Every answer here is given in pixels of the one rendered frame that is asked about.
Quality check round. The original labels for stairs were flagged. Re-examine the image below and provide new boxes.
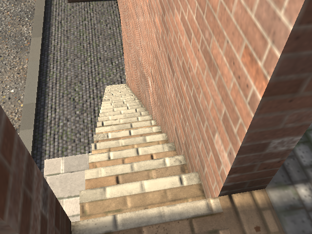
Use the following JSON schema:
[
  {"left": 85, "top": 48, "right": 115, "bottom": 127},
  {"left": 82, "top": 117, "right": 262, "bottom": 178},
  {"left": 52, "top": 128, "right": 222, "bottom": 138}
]
[{"left": 79, "top": 84, "right": 206, "bottom": 220}]

